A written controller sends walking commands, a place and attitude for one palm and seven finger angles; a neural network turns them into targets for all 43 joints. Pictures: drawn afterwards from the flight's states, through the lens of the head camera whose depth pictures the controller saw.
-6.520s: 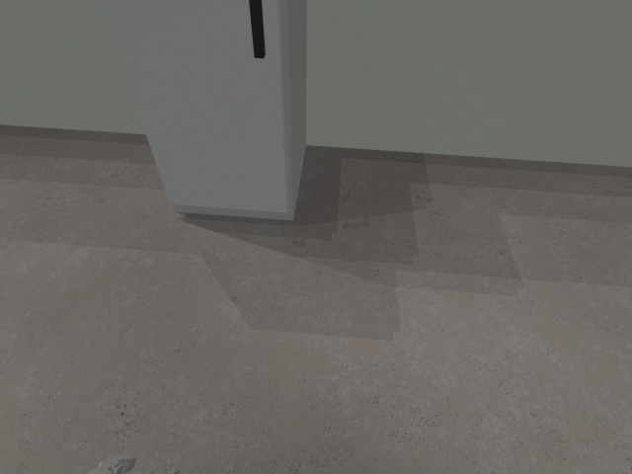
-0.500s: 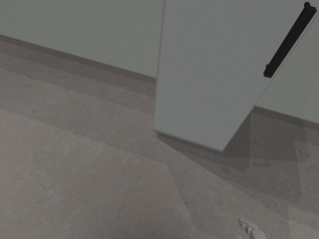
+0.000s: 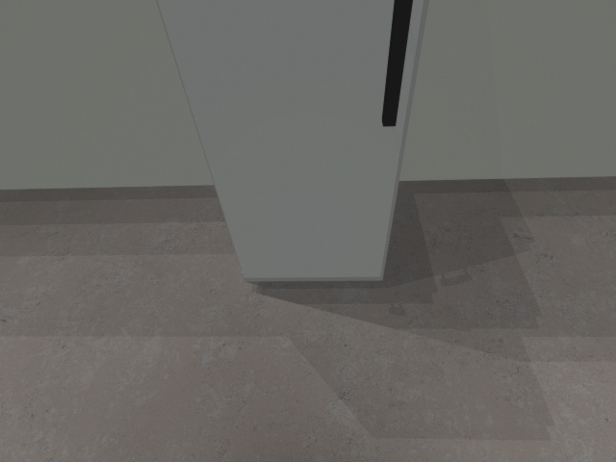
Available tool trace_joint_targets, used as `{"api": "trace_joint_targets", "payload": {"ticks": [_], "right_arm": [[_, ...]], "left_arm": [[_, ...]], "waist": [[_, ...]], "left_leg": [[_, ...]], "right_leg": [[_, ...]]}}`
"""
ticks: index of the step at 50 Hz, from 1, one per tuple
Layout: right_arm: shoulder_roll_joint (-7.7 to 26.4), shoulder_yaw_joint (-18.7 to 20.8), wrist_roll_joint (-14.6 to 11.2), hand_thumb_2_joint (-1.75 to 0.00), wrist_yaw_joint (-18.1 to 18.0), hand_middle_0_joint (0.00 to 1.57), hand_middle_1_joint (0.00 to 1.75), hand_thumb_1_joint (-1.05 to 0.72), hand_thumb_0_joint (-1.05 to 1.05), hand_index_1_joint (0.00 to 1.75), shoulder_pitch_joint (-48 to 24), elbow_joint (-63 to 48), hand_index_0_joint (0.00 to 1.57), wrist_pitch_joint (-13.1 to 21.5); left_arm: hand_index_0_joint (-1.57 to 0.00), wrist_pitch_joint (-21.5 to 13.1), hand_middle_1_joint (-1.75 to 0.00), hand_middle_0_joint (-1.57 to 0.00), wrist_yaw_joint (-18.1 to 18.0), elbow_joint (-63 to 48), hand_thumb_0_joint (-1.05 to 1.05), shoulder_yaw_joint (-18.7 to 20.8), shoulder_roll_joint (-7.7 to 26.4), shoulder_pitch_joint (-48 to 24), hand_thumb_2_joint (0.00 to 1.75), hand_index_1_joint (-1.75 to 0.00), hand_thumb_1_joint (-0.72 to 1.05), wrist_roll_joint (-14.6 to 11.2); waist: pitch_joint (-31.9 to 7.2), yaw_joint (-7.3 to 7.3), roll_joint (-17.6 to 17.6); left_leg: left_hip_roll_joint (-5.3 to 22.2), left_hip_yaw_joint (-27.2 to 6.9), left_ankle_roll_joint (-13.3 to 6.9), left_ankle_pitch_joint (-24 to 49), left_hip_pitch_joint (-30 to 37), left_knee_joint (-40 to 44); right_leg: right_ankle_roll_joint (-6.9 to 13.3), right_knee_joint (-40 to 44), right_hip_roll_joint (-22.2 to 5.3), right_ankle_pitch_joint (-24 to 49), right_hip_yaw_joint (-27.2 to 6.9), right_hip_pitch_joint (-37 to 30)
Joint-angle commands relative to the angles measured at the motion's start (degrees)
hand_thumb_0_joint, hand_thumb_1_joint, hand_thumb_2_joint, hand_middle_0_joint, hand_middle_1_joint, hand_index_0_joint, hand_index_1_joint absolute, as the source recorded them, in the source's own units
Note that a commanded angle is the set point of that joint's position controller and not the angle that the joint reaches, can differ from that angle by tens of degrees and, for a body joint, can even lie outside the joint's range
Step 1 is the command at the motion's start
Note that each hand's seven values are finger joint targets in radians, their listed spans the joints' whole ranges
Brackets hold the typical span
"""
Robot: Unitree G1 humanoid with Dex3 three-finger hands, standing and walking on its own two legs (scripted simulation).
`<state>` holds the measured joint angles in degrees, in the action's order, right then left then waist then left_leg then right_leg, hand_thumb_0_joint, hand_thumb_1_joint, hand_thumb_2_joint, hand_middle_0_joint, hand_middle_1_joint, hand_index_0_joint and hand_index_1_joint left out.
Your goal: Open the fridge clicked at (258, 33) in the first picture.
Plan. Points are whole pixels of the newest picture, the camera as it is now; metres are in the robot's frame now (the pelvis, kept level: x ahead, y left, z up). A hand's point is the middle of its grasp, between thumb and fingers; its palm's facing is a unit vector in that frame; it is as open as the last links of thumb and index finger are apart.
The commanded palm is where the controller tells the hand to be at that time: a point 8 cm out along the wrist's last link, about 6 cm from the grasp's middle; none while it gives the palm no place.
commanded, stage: take the last steps up to it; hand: right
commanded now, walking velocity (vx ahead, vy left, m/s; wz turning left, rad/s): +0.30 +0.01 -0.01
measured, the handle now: (393, 62) +0.82 -0.18 +0.14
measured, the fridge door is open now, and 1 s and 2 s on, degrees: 0 0 0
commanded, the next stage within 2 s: come to a stop and stand still in 0.84 s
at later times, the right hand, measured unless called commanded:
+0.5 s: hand (424, 404) +0.25 -0.17 -0.17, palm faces -0.05 +0.99 -0.16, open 7.4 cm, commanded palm none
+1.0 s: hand (418, 391) +0.27 -0.17 -0.19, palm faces +0.12 +0.98 -0.15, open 7.3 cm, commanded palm none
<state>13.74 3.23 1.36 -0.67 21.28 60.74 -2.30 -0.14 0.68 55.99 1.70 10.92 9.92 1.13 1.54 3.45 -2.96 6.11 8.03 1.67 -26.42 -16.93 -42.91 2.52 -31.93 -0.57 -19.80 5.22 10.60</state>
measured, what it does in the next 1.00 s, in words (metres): walks ahead: left foot, then right foot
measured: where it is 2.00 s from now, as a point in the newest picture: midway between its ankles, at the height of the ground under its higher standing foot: outside the picture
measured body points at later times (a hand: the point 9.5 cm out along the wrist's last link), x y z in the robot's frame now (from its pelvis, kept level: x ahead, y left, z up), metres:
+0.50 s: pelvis +0.14 +0.00 +0.00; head +0.16 +0.00 +0.45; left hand -0.02 +0.18 -0.14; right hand +0.25 -0.23 -0.15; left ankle +0.25 +0.11 -0.71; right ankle -0.03 -0.09 -0.73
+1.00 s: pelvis +0.31 +0.00 +0.00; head +0.32 -0.02 +0.45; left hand +0.41 +0.23 -0.14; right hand +0.27 -0.22 -0.17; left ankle +0.26 +0.11 -0.73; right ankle +0.37 -0.11 -0.73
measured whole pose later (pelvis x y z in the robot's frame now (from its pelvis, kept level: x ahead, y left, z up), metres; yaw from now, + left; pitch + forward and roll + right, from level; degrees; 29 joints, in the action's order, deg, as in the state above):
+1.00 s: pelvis +0.31 +0.00 +0.00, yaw -1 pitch -1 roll +2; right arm 9.1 2.4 0.7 -1.0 20.5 64.4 1.9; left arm -3.1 -0.2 58.7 2.1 9.4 9.8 1.2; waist 1.4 2.3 -0.8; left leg 0.9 7.2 -0.4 -21.3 -8.2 -31.7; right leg 0.9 -32.9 -4.0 -11.2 6.1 19.6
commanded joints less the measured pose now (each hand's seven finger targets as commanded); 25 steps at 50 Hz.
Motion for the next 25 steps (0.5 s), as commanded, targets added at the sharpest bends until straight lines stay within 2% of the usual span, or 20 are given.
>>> {"api": "trace_joint_targets", "payload": {"ticks": [1, 2, 4, 7, 9, 13, 16, 19, 21, 22, 23, 24, 25], "right_arm": [[2.76, 0.05, 0.53, -0.90, 1.03, 0.20, 0.30, -0.90, 0.00, 0.30, -8.83, -5.66, 0.20, 2.67], [2.21, -0.03, 0.48, -0.90, 1.40, 0.20, 0.30, -0.90, 0.00, 0.30, -7.71, -4.50, 0.20, 2.87], [1.65, -0.12, 0.21, -0.90, 1.70, 0.20, 0.30, -0.90, 0.00, 0.30, -4.75, -2.53, 0.20, 2.88], [1.17, 0.03, 0.22, -0.90, 1.34, 0.20, 0.30, -0.90, 0.00, 0.30, -3.73, -1.74, 0.20, 2.26], [1.31, 0.28, 0.06, -0.90, 1.29, 0.20, 0.30, -0.90, 0.00, 0.30, -4.86, -1.83, 0.20, 2.19], [0.13, 0.29, -0.05, -0.90, 1.34, 0.20, 0.30, -0.90, 0.00, 0.30, -10.02, -3.45, 0.20, 2.15], [-0.64, 0.02, -0.18, -0.90, 1.68, 0.20, 0.30, -0.90, 0.00, 0.30, -14.98, -5.07, 0.20, 2.52], [-1.28, -0.38, -0.37, -0.90, 1.88, 0.20, 0.30, -0.90, 0.00, 0.30, -19.65, -6.71, 0.20, 3.00], [-2.02, -0.54, -0.45, -0.90, 1.95, 0.20, 0.30, -0.90, 0.00, 0.30, -21.68, -7.52, 0.20, 3.30], [-2.11, -0.56, -0.52, -0.90, 1.96, 0.20, 0.30, -0.90, 0.00, 0.30, -21.03, -7.47, 0.20, 3.58], [-2.02, -0.50, -0.59, -0.90, 1.81, 0.20, 0.30, -0.90, 0.00, 0.30, -18.28, -7.03, 0.20, 3.94], [-0.93, -0.25, -0.59, -0.90, 1.51, 0.20, 0.30, -0.90, 0.00, 0.30, -13.90, -5.71, 0.20, 4.29], [-0.40, 0.17, -0.40, -0.90, 1.31, 0.20, 0.30, -0.90, 0.00, 0.30, -7.36, -3.76, 0.20, 4.67]], "left_arm": [[-0.20, -1.16, -0.30, -0.20, -2.08, 1.03, 0.00, 1.54, 8.60, 9.40, 0.90, -0.30, 0.90, 0.24], [-0.20, -1.64, -0.30, -0.20, -2.15, 0.92, 0.00, 1.07, 7.52, 8.88, 0.90, -0.30, 0.90, 0.08], [-0.20, -2.59, -0.30, -0.20, -2.31, 1.55, 0.00, 0.83, 6.74, 9.20, 0.90, -0.30, 0.90, -0.40], [-0.20, -3.24, -0.30, -0.20, -2.55, 2.74, 0.00, 0.99, 5.81, 12.22, 0.90, -0.30, 0.90, -0.66], [-0.20, -3.48, -0.30, -0.20, -2.75, 3.87, 0.00, 0.93, 5.35, 14.31, 0.90, -0.30, 0.90, -0.81], [-0.20, -3.94, -0.30, -0.20, -3.32, 5.97, 0.00, 0.61, 3.99, 18.77, 0.90, -0.30, 0.90, -0.53], [-0.20, -4.25, -0.30, -0.20, -3.66, 7.64, 0.00, 0.60, 3.62, 21.79, 0.90, -0.30, 0.90, -0.09], [-0.20, -4.24, -0.30, -0.20, -3.79, 9.16, 0.00, 0.70, 3.48, 24.61, 0.90, -0.30, 0.90, 0.39], [-0.20, -4.12, -0.30, -0.20, -3.80, 9.78, 0.00, 0.74, 3.61, 25.05, 0.90, -0.30, 0.90, 0.57], [-0.20, -4.02, -0.30, -0.20, -3.77, 9.90, 0.00, 0.76, 4.04, 24.65, 0.90, -0.30, 0.90, 0.58], [-0.20, -3.97, -0.30, -0.20, -3.74, 9.96, 0.00, 0.88, 4.89, 23.73, 0.90, -0.30, 0.90, 0.46], [-0.20, -3.95, -0.30, -0.20, -3.64, 10.06, 0.00, 1.02, 5.24, 23.12, 0.90, -0.30, 0.90, 0.35], [-0.20, -3.96, -0.30, -0.20, -3.57, 9.88, 0.00, 1.25, 5.94, 22.02, 0.90, -0.30, 0.90, 0.00]], "waist": [[7.83, -6.24, 13.76], [8.66, -5.42, 11.65], [7.39, -3.84, 9.67], [5.88, -3.43, 9.43], [6.05, -3.59, 8.76], [7.87, -4.78, 8.89], [8.98, -5.93, 8.53], [9.34, -7.58, 8.47], [9.62, -7.66, 9.11], [8.31, -6.97, 8.54], [6.18, -5.50, 9.82], [3.64, -3.60, 8.49], [0.24, -0.62, 8.15]], "left_leg": [[0.85, -5.80, -0.54, 2.62, -21.44, -17.40], [0.90, -5.77, -0.31, 6.10, -20.19, -18.51], [0.62, -5.25, 0.57, 10.62, -19.06, -19.77], [-0.12, -5.46, 1.47, 14.04, -20.04, -20.86], [-0.35, -5.79, 1.53, 15.51, -21.68, -20.89], [0.11, -5.40, 1.32, 15.97, -26.19, -18.95], [0.39, -4.65, 0.57, 15.03, -27.49, -13.34], [-0.37, -3.46, -0.78, 13.29, -26.56, -6.83], [-1.27, -2.56, -1.93, 12.69, -23.20, -2.08], [-2.39, -1.58, -2.82, 11.85, -19.33, 1.29], [-4.06, -0.43, -3.76, 10.63, -13.92, 4.27], [-5.75, 0.32, -4.58, 10.46, -6.85, 6.45], [-7.22, 1.19, -5.04, 14.33, 1.40, 9.73]], "right_leg": [[5.97, 23.35, -17.41, -2.85, -21.46, -6.50], [5.11, 23.29, -15.54, 3.18, -18.19, -5.42], [4.35, 22.88, -13.26, 13.25, -12.96, -6.78], [3.30, 22.38, -12.28, 20.53, -9.79, -8.95], [2.69, 22.14, -12.27, 23.56, -9.48, -10.28], [3.91, 21.25, -14.08, 30.34, -9.85, -13.21], [5.56, 20.50, -15.34, 33.62, -10.65, -15.73], [6.26, 19.12, -15.84, 36.94, -10.73, -18.22], [5.91, 17.60, -15.59, 40.40, -9.25, -17.48], [5.55, 15.62, -14.99, 45.37, -7.72, -16.99], [5.38, 12.52, -14.80, 53.06, -6.66, -16.45], [4.93, 8.02, -14.68, 58.97, -6.38, -14.97], [3.66, 1.83, -13.15, 60.25, -4.87, -13.21]]}}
